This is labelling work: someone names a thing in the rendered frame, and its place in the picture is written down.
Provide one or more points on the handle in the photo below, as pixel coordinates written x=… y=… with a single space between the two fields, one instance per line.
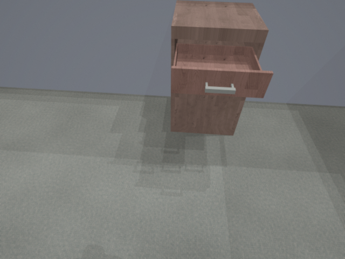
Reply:
x=224 y=90

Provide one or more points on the cabinet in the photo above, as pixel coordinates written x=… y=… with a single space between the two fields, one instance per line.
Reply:
x=212 y=23

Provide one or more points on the drawer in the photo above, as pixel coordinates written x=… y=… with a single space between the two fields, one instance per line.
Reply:
x=220 y=66

